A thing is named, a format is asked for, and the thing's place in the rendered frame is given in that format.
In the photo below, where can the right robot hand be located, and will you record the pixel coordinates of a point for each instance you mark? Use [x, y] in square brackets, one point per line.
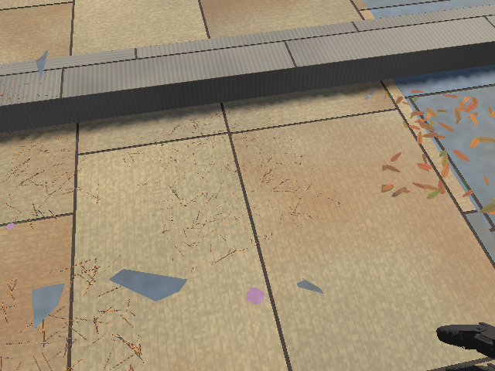
[480, 337]

